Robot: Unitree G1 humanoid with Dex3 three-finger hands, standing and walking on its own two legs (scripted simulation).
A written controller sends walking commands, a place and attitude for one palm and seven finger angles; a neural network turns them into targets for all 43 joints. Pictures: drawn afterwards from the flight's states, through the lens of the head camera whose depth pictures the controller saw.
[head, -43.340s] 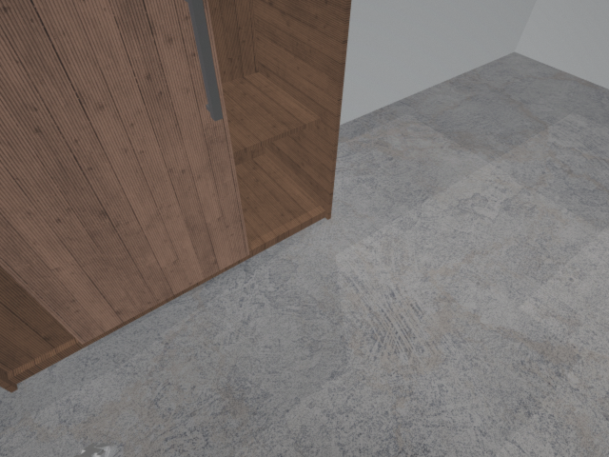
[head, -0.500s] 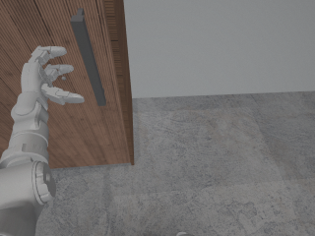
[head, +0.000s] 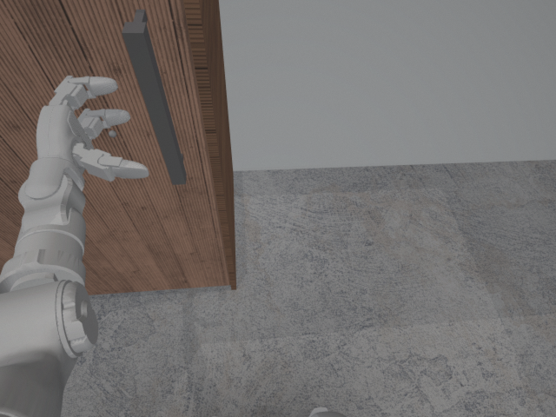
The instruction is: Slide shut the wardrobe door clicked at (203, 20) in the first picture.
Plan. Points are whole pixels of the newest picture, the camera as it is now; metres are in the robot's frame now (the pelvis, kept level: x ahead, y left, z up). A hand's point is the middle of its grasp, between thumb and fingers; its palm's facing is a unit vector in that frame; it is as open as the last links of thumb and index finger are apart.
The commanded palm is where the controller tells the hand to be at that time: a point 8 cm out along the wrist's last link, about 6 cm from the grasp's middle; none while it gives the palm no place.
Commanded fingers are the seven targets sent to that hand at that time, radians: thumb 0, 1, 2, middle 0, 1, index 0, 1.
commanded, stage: feel for the door with the fingertips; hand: left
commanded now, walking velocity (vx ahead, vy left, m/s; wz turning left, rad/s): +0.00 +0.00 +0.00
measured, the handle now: (163, 112) +0.54 +0.15 +0.11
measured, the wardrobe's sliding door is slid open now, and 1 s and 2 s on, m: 0.00 0.00 0.00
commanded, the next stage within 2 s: slide the fingers in behind the handle in 0.50 s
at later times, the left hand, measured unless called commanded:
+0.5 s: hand (151, 130) +0.49 +0.16 +0.12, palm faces +0.04 -1.00 +0.00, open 14.0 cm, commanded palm +0.47 +0.21 +0.12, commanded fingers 0.00 -0.50 0.30 -0.30 -1.20 -0.30 -1.20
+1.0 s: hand (148, 133) +0.49 +0.16 +0.12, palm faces +0.05 -1.00 +0.00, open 13.8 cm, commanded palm +0.45 +0.21 +0.12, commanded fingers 0.00 -0.50 0.30 -0.30 -1.20 -0.30 -1.20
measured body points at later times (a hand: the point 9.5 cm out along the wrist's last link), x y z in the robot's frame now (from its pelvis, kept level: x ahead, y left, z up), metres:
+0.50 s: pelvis -0.01 +0.00 +0.00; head +0.07 +0.00 +0.44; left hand +0.48 +0.21 +0.12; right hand +0.02 -0.26 -0.12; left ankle -0.01 +0.10 -0.71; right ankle +0.00 -0.12 -0.71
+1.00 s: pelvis -0.01 -0.01 +0.00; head +0.07 -0.01 +0.44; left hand +0.48 +0.21 +0.12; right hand -0.01 -0.28 -0.11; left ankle -0.01 +0.10 -0.71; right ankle +0.00 -0.12 -0.71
